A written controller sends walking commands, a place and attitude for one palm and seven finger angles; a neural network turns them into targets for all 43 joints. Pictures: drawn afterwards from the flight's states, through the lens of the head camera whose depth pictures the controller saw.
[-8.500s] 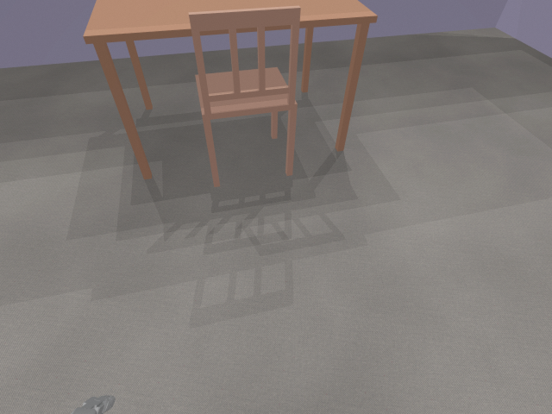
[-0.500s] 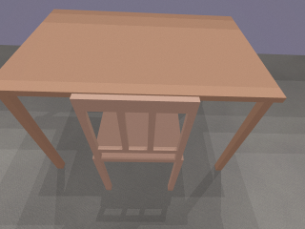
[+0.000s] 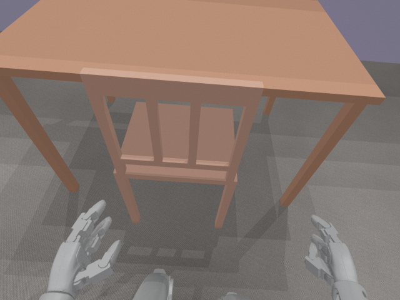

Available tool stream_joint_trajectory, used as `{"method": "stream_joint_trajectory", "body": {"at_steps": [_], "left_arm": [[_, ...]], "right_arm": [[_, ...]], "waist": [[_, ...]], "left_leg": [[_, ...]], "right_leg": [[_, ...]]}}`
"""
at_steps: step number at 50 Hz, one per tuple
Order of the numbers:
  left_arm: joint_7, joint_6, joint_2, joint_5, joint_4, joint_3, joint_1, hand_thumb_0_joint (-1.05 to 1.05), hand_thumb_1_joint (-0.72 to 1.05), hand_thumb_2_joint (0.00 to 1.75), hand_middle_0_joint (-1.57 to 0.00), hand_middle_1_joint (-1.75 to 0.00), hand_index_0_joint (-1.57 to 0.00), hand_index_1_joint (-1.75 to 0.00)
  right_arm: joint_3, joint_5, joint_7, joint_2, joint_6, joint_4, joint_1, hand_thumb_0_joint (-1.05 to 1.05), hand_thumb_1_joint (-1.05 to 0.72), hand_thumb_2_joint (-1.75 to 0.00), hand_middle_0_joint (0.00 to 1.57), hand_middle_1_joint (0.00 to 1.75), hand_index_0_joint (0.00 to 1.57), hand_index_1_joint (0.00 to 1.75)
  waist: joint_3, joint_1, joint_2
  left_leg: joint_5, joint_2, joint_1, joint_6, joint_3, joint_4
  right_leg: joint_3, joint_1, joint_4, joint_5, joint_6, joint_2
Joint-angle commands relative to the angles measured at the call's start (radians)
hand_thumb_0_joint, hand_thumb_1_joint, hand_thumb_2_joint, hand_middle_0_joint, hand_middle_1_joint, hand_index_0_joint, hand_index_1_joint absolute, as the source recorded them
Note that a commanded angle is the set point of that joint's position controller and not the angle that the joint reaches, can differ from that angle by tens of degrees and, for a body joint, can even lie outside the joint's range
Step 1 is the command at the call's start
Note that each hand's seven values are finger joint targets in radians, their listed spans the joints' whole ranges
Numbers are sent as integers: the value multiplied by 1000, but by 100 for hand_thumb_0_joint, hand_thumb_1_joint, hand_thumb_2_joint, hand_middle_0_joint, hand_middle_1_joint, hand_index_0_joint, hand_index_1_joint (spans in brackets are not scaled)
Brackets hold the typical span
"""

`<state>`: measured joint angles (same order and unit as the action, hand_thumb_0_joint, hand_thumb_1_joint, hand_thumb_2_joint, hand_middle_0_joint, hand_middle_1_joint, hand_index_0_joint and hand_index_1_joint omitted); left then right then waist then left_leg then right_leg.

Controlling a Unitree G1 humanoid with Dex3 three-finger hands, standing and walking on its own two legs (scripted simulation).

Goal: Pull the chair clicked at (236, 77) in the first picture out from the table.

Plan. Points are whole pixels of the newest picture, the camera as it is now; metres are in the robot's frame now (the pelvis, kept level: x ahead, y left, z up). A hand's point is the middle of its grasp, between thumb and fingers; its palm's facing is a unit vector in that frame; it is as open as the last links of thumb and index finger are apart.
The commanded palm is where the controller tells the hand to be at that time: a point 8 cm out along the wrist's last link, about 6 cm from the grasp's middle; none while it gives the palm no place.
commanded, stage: raise the hand toward the chair's back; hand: left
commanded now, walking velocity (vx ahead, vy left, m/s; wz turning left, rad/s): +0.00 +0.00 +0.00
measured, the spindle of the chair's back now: (155, 132) +0.54 +0.16 -0.04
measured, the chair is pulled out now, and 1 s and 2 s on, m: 0.00 0.00 0.00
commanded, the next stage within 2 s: aim the fingers beside a spindle in 1.66 s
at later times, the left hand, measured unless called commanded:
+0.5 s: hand (93, 220) +0.24 +0.21 +0.05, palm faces +0.13 -0.99 -0.09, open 13.8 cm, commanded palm +0.21 +0.26 +0.04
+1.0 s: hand (81, 224) +0.24 +0.24 +0.03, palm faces +0.03 -1.00 -0.04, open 16.8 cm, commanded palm +0.22 +0.30 +0.05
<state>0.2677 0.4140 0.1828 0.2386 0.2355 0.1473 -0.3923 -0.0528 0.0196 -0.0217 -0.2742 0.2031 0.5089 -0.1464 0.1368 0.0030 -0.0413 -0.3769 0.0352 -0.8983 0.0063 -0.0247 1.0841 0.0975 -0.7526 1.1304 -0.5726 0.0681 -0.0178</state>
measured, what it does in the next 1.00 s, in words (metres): stands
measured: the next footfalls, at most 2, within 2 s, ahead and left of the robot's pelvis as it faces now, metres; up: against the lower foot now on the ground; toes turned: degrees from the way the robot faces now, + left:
none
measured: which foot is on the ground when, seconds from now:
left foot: down 0.00-1.00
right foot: down 0.00-1.00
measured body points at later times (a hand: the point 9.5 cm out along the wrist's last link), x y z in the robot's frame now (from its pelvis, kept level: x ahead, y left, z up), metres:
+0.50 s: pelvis +0.02 +0.01 +0.00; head +0.09 +0.01 +0.44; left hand +0.23 +0.26 +0.06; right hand +0.16 -0.24 -0.10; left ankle +0.09 +0.12 -0.65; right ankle +0.00 -0.08 -0.65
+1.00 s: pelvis +0.01 +0.04 +0.00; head +0.07 +0.06 +0.45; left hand +0.23 +0.29 +0.04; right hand +0.21 -0.18 -0.07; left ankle +0.09 +0.12 -0.65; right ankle +0.00 -0.08 -0.65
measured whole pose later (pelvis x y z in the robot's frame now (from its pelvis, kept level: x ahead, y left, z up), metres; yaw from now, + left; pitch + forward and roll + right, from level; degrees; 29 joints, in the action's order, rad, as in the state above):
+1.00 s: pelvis +0.01 +0.04 +0.00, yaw +0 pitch +14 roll -4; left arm 0.22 0.36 0.25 0.25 0.07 0.15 -0.32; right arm 0.04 0.02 -0.06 -0.21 0.17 0.52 -0.18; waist 0.12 0.00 0.05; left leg -0.40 0.02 -0.96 0.06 -0.01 1.11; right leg 0.11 -0.77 1.08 -0.55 0.01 -0.01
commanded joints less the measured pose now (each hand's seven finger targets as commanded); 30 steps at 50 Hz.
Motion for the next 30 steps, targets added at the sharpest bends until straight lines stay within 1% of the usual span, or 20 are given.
{"method": "stream_joint_trajectory", "body": {"at_steps": [1,2,4,5,6,8,10,11,13,15,16,18,20,22,23,25,26,28,29,30], "left_arm": [[-95,252,214,24,-673,113,266,0,36,67,-15,-22,-15,-22],[-102,293,190,16,-683,71,238,0,34,66,-14,-21,-14,-21],[-70,341,158,22,-663,5,189,0,29,64,-14,-20,-14,-20],[-40,335,137,28,-631,-38,189,0,27,63,-14,-20,-14,-20],[-13,318,148,35,-561,-40,185,0,25,62,-13,-20,-13,-20],[51,229,161,48,-395,-37,143,0,20,60,-13,-19,-13,-19],[92,85,179,49,-222,5,91,0,15,58,-13,-18,-13,-18],[104,18,180,61,-229,17,107,0,13,57,-12,-18,-12,-18],[89,-88,220,85,-275,103,102,0,8,55,-12,-17,-12,-17],[17,-126,239,101,-315,208,20,0,4,53,-11,-16,-11,-16],[-21,-108,210,105,-397,209,13,0,1,52,-11,-16,-11,-16],[-92,-39,189,92,-473,220,-9,0,-3,50,-11,-15,-11,-15],[-127,36,178,57,-460,197,-37,0,-8,48,-10,-15,-10,-15],[-122,109,149,21,-418,134,-15,0,-13,46,-10,-14,-10,-14],[-108,133,127,13,-372,102,-6,0,-15,45,-10,-14,-10,-14],[-62,153,93,8,-284,49,8,0,-20,43,-9,-13,-9,-13],[-32,161,94,17,-275,31,26,0,-22,42,-9,-12,-9,-12],[12,156,130,51,-302,57,32,0,-27,40,-8,-12,-8,-12],[22,152,143,63,-336,67,34,0,-29,39,-8,-11,-8,-11],[17,142,175,72,-361,94,43,0,-31,38,-8,-11,-8,-11]], "right_arm": [[-21,-20,-30,-58,56,-150,20,0,-90,-90,20,30,20,30],[-14,-24,-39,-50,69,-125,3,0,-90,-90,20,30,20,30],[-2,-22,-50,-63,98,-81,-8,0,-90,-90,20,30,20,30],[5,-17,-56,-73,107,-73,-7,0,-90,-90,20,30,20,30],[7,-11,-62,-83,116,-55,-8,0,-90,-90,20,30,20,30],[15,4,-76,-94,117,-37,-10,0,-90,-90,20,30,20,30],[16,23,-89,-91,95,-42,3,0,-90,-90,20,30,20,30],[20,27,-91,-99,83,-65,9,0,-90,-90,20,30,20,30],[17,31,-94,-93,65,-101,39,0,-90,-90,20,30,20,30],[9,23,-87,-62,51,-102,53,0,-90,-90,20,30,20,30],[8,18,-79,-46,46,-108,34,0,-90,-90,20,30,20,30],[-4,8,-67,-21,45,-84,19,0,-90,-90,20,30,20,30],[-11,-2,-56,-13,45,-52,7,0,-90,-90,20,30,20,30],[-14,-12,-43,-26,49,-27,-4,0,-90,-90,20,30,20,30],[-14,-14,-39,-36,50,-17,-9,0,-90,-90,20,30,20,30],[-17,-9,-40,-58,53,-9,-14,0,-90,-90,20,30,20,30],[-18,-3,-41,-74,59,-14,-19,0,-90,-90,20,30,20,30],[-23,6,-51,-94,68,-31,-25,0,-90,-90,20,30,20,30],[-24,8,-56,-97,73,-45,-23,0,-90,-90,20,30,20,30],[-24,11,-61,-99,74,-50,-23,0,-90,-90,20,30,20,30]], "waist": [[264,-3,225],[249,-23,231],[216,-42,236],[201,-71,192],[153,-85,166],[82,-91,72],[53,-68,14],[92,-48,7],[189,7,7],[270,61,35],[314,62,33],[344,65,27],[302,55,29],[238,11,49],[196,-15,34],[137,-44,1],[151,-47,24],[217,-30,45],[254,-16,73],[276,-11,67]], "left_leg": [[-28,-25,170,33,32,-15],[-15,-19,181,35,38,0],[-9,-9,157,37,50,33],[-15,-3,134,42,56,51],[-33,-1,93,40,61,61],[-92,-3,-3,39,63,71],[-106,-11,-41,39,62,57],[-92,-20,-37,41,58,42],[-29,-33,12,43,56,7],[73,-27,84,36,64,-24],[130,-23,116,35,61,-37],[221,-17,163,29,60,-56],[254,-13,174,27,56,-66],[249,-9,173,29,56,-53],[222,-9,153,29,60,-39],[158,-8,108,32,63,-23],[134,-10,111,31,63,-22],[118,-10,142,33,64,-38],[118,-10,173,33,64,-54],[127,-8,192,36,68,-62]], "right_leg": [[-190,-101,-229,-37,-31,8],[-185,-131,-220,-17,-26,1],[-179,-173,-201,-5,-24,-7],[-184,-176,-209,-3,-35,-7],[-184,-177,-221,-14,-40,-3],[-217,-170,-270,-97,-60,9],[-239,-140,-315,-141,-68,16],[-233,-94,-320,-131,-70,25],[-236,23,-328,-44,-78,42],[-209,107,-293,144,-85,44],[-190,139,-269,271,-92,47],[-148,166,-216,481,-93,40],[-115,121,-189,535,-87,26],[-87,25,-164,497,-80,18],[-85,-23,-162,461,-81,17],[-86,-95,-170,339,-76,11],[-89,-108,-175,291,-70,12],[-89,-81,-189,234,-61,10],[-80,-68,-191,217,-56,8],[-76,-55,-194,218,-55,2]]}}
